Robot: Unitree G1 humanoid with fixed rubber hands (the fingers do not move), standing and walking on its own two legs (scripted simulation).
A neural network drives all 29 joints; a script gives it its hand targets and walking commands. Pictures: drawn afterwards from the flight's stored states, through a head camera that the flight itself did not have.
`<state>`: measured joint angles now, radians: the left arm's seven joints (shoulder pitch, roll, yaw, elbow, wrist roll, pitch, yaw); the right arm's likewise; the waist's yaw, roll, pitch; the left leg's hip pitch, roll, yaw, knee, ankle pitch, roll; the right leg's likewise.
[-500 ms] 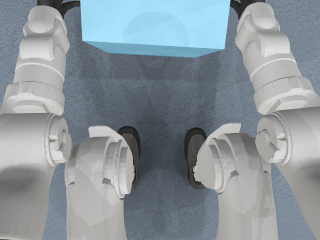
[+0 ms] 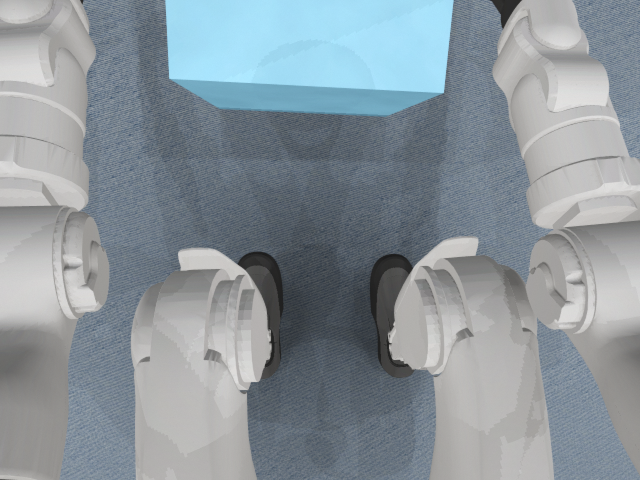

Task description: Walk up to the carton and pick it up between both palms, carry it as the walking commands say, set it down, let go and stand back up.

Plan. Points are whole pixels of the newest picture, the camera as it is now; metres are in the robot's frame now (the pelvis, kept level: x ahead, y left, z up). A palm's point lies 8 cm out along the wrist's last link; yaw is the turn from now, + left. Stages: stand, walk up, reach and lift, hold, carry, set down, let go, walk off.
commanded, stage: set down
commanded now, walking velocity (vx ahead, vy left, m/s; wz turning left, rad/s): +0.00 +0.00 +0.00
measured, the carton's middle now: out of the picture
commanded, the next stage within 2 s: let go in 1.22 s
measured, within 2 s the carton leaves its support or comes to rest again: neither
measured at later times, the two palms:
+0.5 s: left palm out of the picture +0.57 +0.26 +0.01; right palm out of the picture +0.56 -0.16 +0.01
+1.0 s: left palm out of the picture +0.56 +0.27 +0.17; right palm out of the picture +0.55 -0.17 +0.16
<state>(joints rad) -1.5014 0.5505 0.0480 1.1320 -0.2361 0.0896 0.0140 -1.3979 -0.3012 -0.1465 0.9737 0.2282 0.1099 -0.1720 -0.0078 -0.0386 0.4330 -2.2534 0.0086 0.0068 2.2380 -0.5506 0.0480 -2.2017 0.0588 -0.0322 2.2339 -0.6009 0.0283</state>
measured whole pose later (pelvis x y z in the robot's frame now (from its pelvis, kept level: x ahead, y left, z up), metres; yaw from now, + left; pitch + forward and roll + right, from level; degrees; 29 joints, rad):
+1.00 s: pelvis +0.03 +0.00 +0.25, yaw +2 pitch +45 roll -3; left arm -1.22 0.49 0.26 0.94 -0.04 0.22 -0.14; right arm -1.09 -0.20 -0.32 0.72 0.06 0.24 -0.08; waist -0.04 -0.01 -0.03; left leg -1.73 -0.02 -0.01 1.30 -0.36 0.03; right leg -1.69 0.04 0.00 1.29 -0.40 0.02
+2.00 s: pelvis +0.12 -0.01 +0.40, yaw +3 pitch +11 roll +0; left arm 0.04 0.20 0.10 0.54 0.01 0.01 -0.05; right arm 0.10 -0.18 -0.06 0.47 0.02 0.02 0.04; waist -0.03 -0.02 0.00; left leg -0.50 -0.02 -0.02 0.57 -0.27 0.01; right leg -0.47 0.03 0.03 0.57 -0.29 -0.01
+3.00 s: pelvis +0.15 +0.00 +0.41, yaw +3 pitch +0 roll +0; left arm 0.20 0.35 0.03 0.73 0.04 0.01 0.02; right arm 0.15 -0.34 -0.03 0.79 -0.04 0.00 -0.02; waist 0.01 0.00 0.00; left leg -0.18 -0.02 -0.02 0.47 -0.29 0.01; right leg -0.14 0.03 0.03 0.46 -0.31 -0.01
